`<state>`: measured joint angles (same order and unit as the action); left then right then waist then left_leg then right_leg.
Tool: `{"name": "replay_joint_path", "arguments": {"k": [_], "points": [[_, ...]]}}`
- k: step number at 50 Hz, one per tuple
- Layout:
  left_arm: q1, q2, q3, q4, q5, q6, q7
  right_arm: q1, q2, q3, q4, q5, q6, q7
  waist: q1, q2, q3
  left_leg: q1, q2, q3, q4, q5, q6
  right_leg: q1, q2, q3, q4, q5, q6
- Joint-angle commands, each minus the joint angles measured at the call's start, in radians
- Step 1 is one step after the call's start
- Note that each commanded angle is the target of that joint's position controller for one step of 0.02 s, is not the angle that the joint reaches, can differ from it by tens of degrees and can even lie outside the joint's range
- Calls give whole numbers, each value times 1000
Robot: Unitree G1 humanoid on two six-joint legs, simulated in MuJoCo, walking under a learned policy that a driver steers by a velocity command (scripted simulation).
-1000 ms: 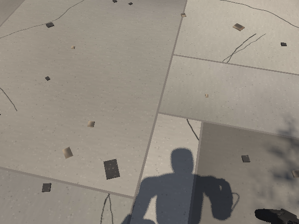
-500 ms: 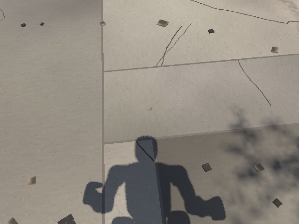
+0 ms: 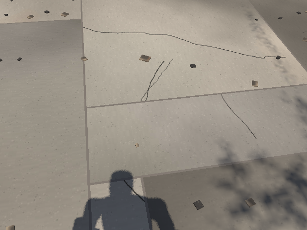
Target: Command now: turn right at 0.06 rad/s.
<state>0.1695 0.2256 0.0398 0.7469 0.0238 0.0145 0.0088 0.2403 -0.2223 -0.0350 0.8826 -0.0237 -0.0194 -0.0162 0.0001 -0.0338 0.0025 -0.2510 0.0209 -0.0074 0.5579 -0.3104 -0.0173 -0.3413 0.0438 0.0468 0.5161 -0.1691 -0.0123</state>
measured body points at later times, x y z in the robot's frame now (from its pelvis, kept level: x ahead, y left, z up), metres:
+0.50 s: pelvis +0.03 +0.01 +0.00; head +0.04 +0.02 +0.45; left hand +0.13 +0.27 -0.13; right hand +0.10 -0.24 -0.14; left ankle -0.01 +0.13 -0.73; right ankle +0.06 -0.11 -0.73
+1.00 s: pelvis +0.02 +0.02 +0.00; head +0.03 +0.02 +0.45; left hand +0.08 +0.27 -0.15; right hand +0.04 -0.22 -0.15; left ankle -0.01 +0.13 -0.73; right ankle +0.06 -0.11 -0.73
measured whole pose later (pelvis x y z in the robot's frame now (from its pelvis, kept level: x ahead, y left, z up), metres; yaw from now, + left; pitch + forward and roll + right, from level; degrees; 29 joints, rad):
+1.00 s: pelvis +0.02 +0.02 +0.00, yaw +0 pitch -2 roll +0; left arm 0.16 0.21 0.04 1.09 0.00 0.02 0.04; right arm 0.27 -0.20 -0.01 1.07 -0.01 -0.02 -0.03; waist 0.00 0.00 0.04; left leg -0.14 -0.01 0.01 0.48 -0.31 0.02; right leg -0.25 0.01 0.07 0.49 -0.21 0.02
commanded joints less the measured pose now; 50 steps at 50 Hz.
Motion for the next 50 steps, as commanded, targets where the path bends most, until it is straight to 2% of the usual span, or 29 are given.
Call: {"name": "replay_joint_path", "arguments": {"k": [1,5,10,17,28,39,50], "points": [[-19,103,34,-52,-6,-9,4,-39,-133,-23,-52,10,-28,-8,15,121,15,-117,76,-92,-191,-64,39,121,-53,56,-38,-10,-33],[-17,87,34,-24,-9,-20,5,-9,-126,-20,-38,15,-23,-18,-8,49,-10,-53,59,-68,-139,44,48,113,-59,61,-38,79,-27],[-3,87,38,14,-14,-20,12,-8,-111,-16,-18,17,-18,-13,-11,16,-33,-23,41,-47,-114,114,47,144,-68,68,-27,157,-28],[1,96,40,72,-19,-15,23,-17,-103,-13,23,19,-12,-8,-8,27,-24,-12,27,-33,-122,145,42,171,-74,70,-25,191,-28],[-17,92,37,173,-22,-7,32,-2,-100,-8,93,20,-10,-12,-5,37,5,-7,17,-26,-159,123,41,191,-68,57,-48,165,-20],[-19,87,29,263,-23,-5,35,38,-88,1,143,18,-9,-15,-3,34,27,-6,12,-22,-185,93,44,185,-61,43,-71,120,-11],[-2,81,17,322,-24,-4,37,83,-71,10,171,18,-9,-16,-1,37,41,-7,7,-20,-197,84,47,172,-59,36,-83,97,-5]]}}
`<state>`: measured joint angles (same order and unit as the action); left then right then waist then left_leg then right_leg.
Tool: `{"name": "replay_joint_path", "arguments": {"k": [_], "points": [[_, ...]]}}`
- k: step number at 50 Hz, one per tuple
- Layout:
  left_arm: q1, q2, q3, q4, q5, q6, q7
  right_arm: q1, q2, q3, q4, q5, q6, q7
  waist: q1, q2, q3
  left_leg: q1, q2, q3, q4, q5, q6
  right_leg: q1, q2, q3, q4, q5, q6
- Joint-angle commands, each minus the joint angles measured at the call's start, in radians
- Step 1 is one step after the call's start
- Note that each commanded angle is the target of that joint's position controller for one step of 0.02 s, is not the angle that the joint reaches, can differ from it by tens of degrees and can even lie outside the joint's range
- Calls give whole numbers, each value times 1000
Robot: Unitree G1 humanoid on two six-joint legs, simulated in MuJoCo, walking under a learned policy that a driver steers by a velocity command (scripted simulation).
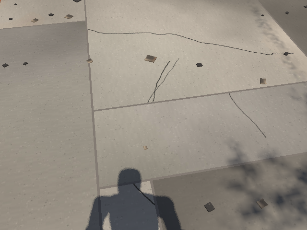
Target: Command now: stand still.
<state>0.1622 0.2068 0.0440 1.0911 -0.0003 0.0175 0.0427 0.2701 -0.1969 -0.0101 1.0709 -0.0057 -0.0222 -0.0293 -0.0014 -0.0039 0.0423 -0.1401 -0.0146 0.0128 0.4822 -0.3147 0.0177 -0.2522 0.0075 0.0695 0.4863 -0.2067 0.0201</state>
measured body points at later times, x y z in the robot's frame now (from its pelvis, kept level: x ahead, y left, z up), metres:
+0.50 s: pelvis +0.00 +0.01 +0.00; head +0.01 +0.01 +0.45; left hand +0.03 +0.25 -0.16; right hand -0.01 -0.23 -0.15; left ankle -0.03 +0.11 -0.74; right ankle +0.04 -0.13 -0.74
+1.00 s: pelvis +0.04 -0.01 +0.00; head +0.04 -0.02 +0.45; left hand +0.08 +0.24 -0.14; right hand -0.02 -0.26 -0.15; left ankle -0.04 +0.11 -0.74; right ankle +0.04 -0.13 -0.71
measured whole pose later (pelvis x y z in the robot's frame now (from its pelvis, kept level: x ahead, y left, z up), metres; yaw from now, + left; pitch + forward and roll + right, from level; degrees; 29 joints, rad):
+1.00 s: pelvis +0.04 -0.01 +0.00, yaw +0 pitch +0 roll +0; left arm 0.24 0.21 0.03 1.11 -0.03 -0.06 0.01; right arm 0.44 -0.22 -0.04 1.07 0.02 -0.05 -0.03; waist -0.03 0.03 -0.02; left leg -0.08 0.00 0.01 0.41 -0.35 0.03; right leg -0.37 -0.02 -0.04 0.78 -0.43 -0.05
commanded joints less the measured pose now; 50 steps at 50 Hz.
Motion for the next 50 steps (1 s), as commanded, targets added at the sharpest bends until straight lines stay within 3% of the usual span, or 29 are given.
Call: {"name": "replay_joint_path", "arguments": {"k": [1,39,40,41,42,43,44,45,46,48,50], "points": [[8,99,12,-18,0,-8,3,57,-95,-14,-16,0,-6,-3,0,7,2,-118,43,-40,-122,88,13,82,-22,13,-53,134,-37],[83,78,-9,30,-4,-8,12,158,-63,-6,0,4,-6,-1,0,8,16,-108,39,-41,-130,143,22,67,-24,3,-54,149,-26],[101,65,-13,39,-3,-7,12,177,-56,-4,10,3,-5,-2,0,17,-7,-99,35,-40,-145,39,26,77,-9,-15,-47,65,-26],[100,63,-13,39,-6,-6,12,185,-75,-11,12,9,-2,-5,-6,37,9,-107,39,-59,-168,-131,43,48,21,-48,-9,-65,-27],[91,67,-10,33,-10,-10,12,182,-115,-25,4,17,0,-10,-15,83,38,-117,73,-120,-204,-319,80,-16,55,-91,62,-210,-30],[56,71,-9,12,-10,-20,9,203,-148,-35,-2,24,-1,-13,-34,131,78,-110,156,-235,-268,-477,132,-117,60,-111,151,-263,-35],[16,67,-11,-15,-12,-38,1,206,-185,-49,-10,28,-7,-14,-47,177,123,-108,268,-371,-334,-544,192,-201,26,-112,255,-236,-46],[-17,64,-12,-35,-17,-56,-8,201,-198,-58,-17,26,-17,-15,-53,178,166,-109,342,-459,-370,-518,236,-273,-22,-85,339,-224,-58],[-37,69,-8,-48,-23,-72,-16,202,-183,-58,-23,17,-29,-13,-54,158,188,-62,372,-489,-377,-440,254,-360,-56,-60,410,-266,-67],[-36,74,-4,-63,-34,-99,-32,184,-159,-57,-39,25,-43,-6,-38,116,171,37,351,-421,-347,-284,224,-420,-97,-43,363,-276,-86],[-31,70,-1,-64,-38,-117,-42,162,-169,-61,-53,37,-42,0,-24,107,125,9,273,-281,-310,-164,176,-262,-67,-102,188,-214,-83]]}}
